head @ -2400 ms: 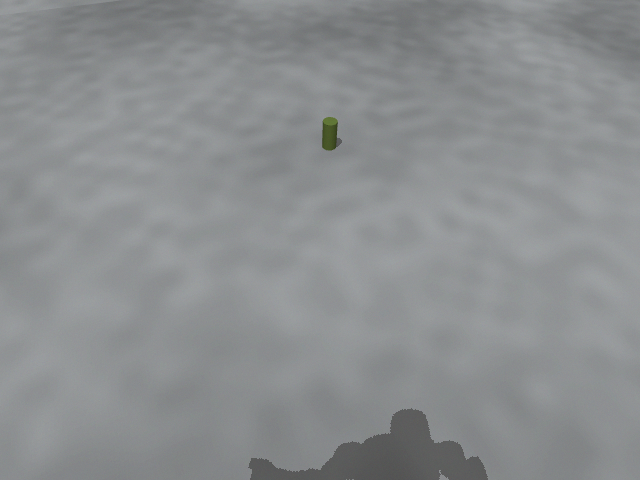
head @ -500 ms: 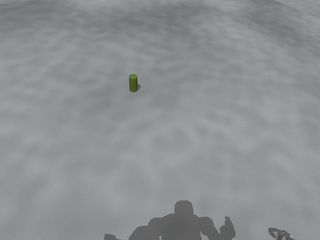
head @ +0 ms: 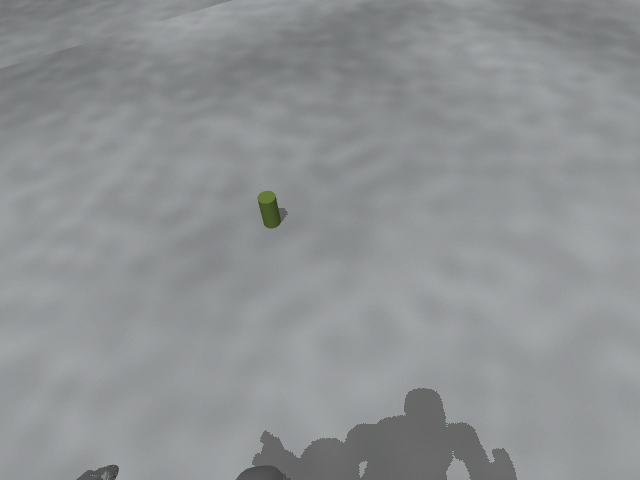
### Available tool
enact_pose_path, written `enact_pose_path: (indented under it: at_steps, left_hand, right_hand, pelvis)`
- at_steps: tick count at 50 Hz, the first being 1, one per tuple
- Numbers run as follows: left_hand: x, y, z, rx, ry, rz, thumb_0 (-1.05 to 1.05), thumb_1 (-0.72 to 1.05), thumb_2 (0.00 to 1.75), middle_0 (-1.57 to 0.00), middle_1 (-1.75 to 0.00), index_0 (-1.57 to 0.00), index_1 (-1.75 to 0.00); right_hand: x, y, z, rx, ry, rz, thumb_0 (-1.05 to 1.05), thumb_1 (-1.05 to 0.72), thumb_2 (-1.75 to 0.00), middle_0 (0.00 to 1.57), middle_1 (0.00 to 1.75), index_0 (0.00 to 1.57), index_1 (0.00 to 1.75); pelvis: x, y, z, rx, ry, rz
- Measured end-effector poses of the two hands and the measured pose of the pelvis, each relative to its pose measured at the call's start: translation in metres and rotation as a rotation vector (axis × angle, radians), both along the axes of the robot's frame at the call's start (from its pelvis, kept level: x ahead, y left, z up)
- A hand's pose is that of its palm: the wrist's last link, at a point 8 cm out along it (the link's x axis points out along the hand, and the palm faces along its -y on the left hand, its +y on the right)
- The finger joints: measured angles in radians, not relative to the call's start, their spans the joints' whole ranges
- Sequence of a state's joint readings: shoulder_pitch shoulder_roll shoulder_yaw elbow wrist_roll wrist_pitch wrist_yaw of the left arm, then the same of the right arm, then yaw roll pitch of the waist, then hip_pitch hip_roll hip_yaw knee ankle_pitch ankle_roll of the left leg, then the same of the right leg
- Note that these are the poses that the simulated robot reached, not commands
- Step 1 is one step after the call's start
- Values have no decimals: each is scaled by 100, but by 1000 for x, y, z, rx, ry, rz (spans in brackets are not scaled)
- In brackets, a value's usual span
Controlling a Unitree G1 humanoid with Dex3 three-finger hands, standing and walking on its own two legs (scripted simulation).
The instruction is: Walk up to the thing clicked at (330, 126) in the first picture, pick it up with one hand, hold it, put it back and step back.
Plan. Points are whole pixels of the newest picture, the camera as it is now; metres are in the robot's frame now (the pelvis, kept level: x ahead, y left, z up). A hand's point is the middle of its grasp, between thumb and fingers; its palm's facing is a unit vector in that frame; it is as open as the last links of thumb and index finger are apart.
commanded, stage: walk up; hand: left
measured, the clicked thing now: (269, 210) +1.21 +0.26 -0.69
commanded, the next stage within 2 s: none
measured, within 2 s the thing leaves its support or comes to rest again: neither
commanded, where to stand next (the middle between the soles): +0.86 +0.06 m, yaw +0 degrees
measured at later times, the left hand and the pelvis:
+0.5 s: hand (126, 392) +0.28 +0.33 -0.15, palm faces -0.05 -0.95 -0.32, open 7.4 cm; pelvis +0.24 +0.06 +0.01, yaw +0 degrees
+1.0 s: hand (179, 259) +0.53 +0.29 -0.12, palm faces -0.02 -0.93 -0.38, open 7.4 cm; pelvis +0.45 +0.03 +0.00, yaw +1 degrees
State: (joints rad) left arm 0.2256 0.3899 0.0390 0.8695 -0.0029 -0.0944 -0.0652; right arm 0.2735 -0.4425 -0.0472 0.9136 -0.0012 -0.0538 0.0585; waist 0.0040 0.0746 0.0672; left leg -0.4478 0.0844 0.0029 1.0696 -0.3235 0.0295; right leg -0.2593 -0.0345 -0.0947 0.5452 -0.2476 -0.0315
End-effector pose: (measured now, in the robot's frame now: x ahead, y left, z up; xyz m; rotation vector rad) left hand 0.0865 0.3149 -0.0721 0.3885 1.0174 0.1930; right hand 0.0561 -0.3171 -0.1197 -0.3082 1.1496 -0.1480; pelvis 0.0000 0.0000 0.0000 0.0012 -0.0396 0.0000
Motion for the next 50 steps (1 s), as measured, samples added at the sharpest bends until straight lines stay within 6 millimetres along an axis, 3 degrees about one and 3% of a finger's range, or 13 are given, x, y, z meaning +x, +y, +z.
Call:
enact_pose_path:
  at_steps: [9, 15, 21, 27, 34, 39, 44, 50]
  left_hand:
    - [21, 25, -22, -31, 127, 84, 0, 89, 90, -20, -30, -20, -30]
    - [62, 59, -57, -42, 218, 122, 0, 90, 90, -20, -30, -20, -30]
    - [140, 64, -50, -71, 189, 70, 1, 90, 90, -20, -30, -20, -30]
    - [216, 64, -35, -79, 157, 23, 0, 90, 90, -20, -30, -20, -30]
    - [314, 50, -23, -42, 117, -13, 0, 90, 90, -20, -30, -20, -30]
    - [387, 29, -23, -3, 15, -23, 0, 90, 90, -20, -30, -20, -30]
    - [417, 13, -10, -19, -18, -7, 0, 90, 90, -20, -30, -20, -30]
    - [430, 21, -10, -29, 34, 17, 0, 90, 90, -20, -30, -20, -30]
  right_hand:
    - [138, 19, 25, -33, -59, 92, 1, -90, -90, 20, 30, 20, 30]
    - [225, 45, 30, -92, -138, 117, 1, -90, -90, 20, 30, 20, 30]
    - [250, 63, 48, -90, -144, 55, 1, -90, -90, 20, 30, 20, 30]
    - [261, 61, 47, -79, -72, 15, 1, -90, -90, 21, 30, 21, 30]
    - [283, 39, 25, -55, 24, -47, 1, -90, -90, 21, 30, 21, 30]
    - [322, 19, -3, -45, 78, -58, 1, -90, -90, 21, 30, 21, 30]
    - [383, 19, -1, -22, 56, -16, 1, -90, -90, 20, 30, 20, 30]
    - [452, 26, 14, -23, 7, 28, 1, -90, -90, 20, 30, 20, 30]
  pelvis:
    - [88, 17, 0, -31, 11, 17]
    - [154, 45, -18, -16, 5, 22]
    - [204, 56, -1, -9, -6, 10]
    - [255, 58, 8, 3, -5, 3]
    - [322, 43, 3, 19, 2, 1]
    - [370, 23, -14, 4, -5, 11]
    - [404, 19, -4, 5, -13, 14]
    - [447, 25, 4, -14, -3, 19]
